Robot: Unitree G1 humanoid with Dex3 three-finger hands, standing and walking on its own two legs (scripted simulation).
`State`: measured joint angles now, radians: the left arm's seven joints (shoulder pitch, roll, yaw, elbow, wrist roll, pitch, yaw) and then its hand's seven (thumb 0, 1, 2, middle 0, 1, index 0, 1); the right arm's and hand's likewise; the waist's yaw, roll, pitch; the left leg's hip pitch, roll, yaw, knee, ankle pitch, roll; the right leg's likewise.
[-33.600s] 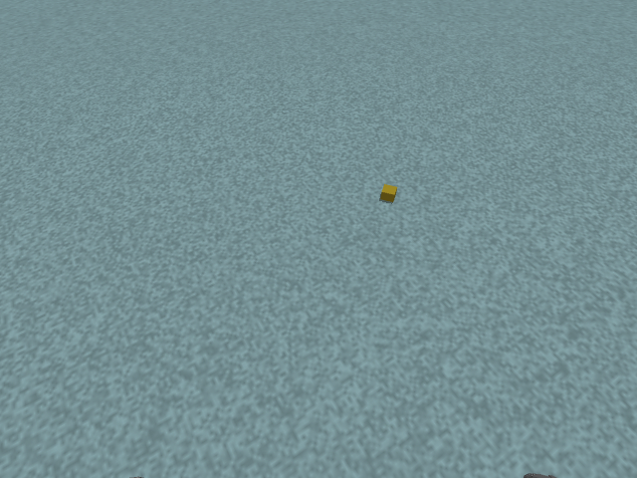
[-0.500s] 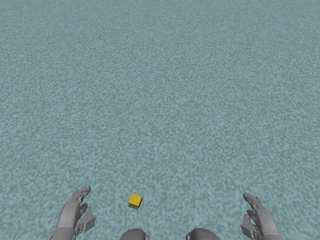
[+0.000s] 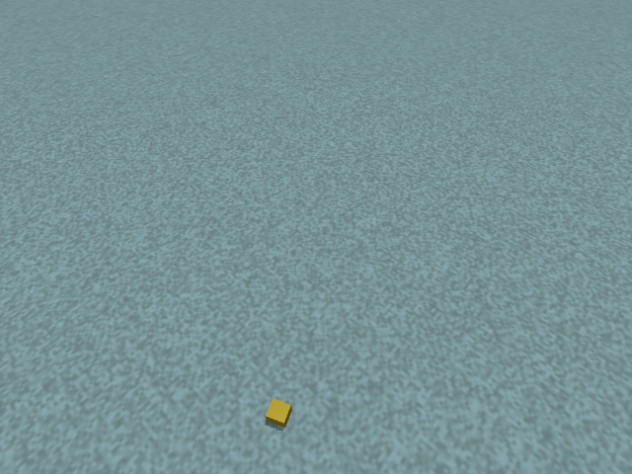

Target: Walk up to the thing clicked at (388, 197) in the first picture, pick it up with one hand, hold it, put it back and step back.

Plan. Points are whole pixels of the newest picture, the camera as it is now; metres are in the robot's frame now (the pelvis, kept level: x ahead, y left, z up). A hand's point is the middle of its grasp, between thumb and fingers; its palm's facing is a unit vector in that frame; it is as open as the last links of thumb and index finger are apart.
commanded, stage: stand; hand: left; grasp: from above
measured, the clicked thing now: (278, 412) +0.40 +0.14 -0.75
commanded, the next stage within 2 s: step back in 1.94 s
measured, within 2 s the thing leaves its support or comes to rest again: neither
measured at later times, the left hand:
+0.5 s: hand out of the picture +0.03 +0.23 -0.16, palm faces +0.04 -0.94 -0.33, open 7.4 cm
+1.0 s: hand out of the picture +0.07 +0.22 -0.15, palm faces +0.02 -0.95 -0.32, open 7.4 cm
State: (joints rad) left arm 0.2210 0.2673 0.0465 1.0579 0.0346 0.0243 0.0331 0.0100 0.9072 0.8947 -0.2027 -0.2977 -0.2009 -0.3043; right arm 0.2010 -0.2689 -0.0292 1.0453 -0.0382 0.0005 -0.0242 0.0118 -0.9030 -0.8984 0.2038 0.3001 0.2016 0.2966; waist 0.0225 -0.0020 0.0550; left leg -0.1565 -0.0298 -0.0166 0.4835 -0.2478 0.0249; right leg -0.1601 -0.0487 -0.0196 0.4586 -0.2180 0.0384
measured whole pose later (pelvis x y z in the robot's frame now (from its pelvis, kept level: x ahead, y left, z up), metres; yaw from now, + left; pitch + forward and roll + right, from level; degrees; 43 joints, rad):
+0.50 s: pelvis -0.01 -0.01 +0.01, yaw +0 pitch -5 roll +0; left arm 0.18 0.29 0.04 1.16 0.03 0.00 0.02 0.01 0.91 0.89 -0.20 -0.30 -0.20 -0.30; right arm 0.17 -0.30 -0.02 1.12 -0.03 0.01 -0.01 0.01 -0.90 -0.90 0.20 0.30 0.20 0.30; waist 0.01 0.02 0.06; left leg -0.11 -0.01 -0.03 0.38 -0.18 0.01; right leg -0.12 -0.03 -0.03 0.37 -0.16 0.02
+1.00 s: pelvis +0.01 -0.02 +0.01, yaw +0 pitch -4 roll +0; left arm 0.12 0.29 0.04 1.16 0.02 0.00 0.01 0.01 0.91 0.89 -0.20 -0.30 -0.20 -0.30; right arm 0.14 -0.31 0.00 1.14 -0.02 0.00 -0.01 0.01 -0.90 -0.90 0.20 0.30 0.20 0.30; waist 0.00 0.01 0.06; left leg -0.09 0.00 -0.03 0.34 -0.18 -0.01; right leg -0.10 -0.02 -0.03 0.34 -0.16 0.01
